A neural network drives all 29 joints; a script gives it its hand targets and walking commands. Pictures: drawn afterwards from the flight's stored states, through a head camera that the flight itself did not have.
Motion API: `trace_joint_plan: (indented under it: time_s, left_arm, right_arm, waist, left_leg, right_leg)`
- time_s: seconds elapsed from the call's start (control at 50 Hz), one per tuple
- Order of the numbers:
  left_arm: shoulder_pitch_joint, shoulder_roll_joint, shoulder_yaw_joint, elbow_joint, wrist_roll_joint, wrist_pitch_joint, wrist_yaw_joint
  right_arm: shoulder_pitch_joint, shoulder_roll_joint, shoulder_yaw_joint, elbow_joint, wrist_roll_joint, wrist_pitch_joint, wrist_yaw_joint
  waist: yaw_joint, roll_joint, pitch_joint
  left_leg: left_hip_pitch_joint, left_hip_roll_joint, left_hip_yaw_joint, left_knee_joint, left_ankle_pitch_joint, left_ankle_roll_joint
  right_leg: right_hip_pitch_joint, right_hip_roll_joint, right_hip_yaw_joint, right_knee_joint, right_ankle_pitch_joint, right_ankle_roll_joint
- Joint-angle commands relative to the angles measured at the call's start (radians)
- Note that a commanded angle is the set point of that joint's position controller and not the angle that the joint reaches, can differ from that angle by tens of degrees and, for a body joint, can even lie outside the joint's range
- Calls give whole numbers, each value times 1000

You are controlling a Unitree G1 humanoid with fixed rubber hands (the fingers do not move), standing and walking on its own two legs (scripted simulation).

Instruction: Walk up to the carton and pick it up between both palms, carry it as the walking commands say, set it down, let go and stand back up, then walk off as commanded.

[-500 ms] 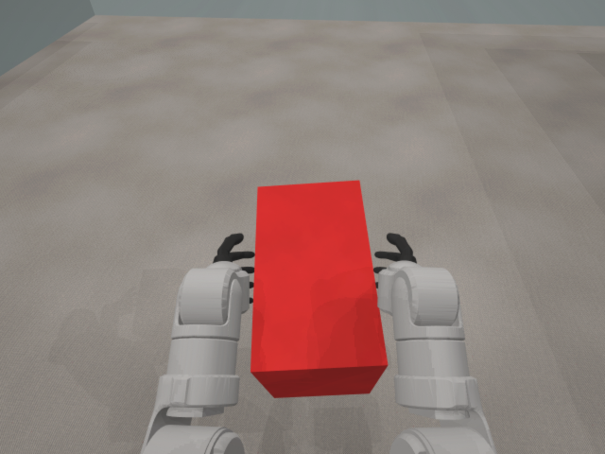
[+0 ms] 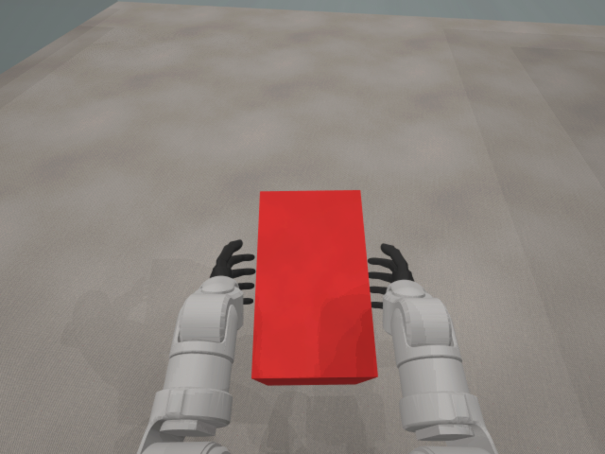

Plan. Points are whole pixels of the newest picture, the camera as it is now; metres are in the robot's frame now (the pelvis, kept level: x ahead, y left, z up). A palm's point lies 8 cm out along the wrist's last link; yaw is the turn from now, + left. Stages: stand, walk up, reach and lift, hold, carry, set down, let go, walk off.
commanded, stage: carry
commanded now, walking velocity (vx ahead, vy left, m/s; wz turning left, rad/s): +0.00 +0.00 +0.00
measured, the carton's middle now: (310, 294) +0.37 +0.00 -0.04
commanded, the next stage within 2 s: hold in 0.92 s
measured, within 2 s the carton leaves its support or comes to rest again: neither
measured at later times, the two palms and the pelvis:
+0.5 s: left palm (225, 287) +0.32 +0.12 +0.05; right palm (400, 291) +0.32 -0.12 +0.04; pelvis +0.02 +0.00 +0.00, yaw +1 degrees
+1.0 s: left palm (224, 286) +0.33 +0.13 +0.04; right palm (396, 290) +0.32 -0.12 +0.04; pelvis +0.03 +0.00 +0.01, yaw -1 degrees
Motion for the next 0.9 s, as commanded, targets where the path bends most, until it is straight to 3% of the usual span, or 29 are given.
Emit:
trace_joint_plan:
  time_s: [0.0,0.24,0.88]
  left_arm:
    - [-407,-821,-404,-81,-247,-109,-207]
    - [-311,-736,-461,-137,-258,-162,-184]
    - [-273,-724,-433,-100,-215,-228,-176]
  right_arm:
    - [-405,882,388,-99,246,-123,204]
    - [-336,793,437,-161,271,-167,184]
    - [-325,722,406,-119,249,-228,182]
  waist:
    - [-2,12,-315]
    - [-3,2,-319]
    - [-7,0,-297]
  left_leg:
    - [43,61,-66,-111,-60,33]
    - [80,68,-62,-68,63,31]
    - [84,63,-60,-57,76,27]
  right_leg:
    - [184,-68,97,-92,-115,19]
    - [188,-84,87,-72,-44,21]
    - [207,-83,93,-74,-11,16]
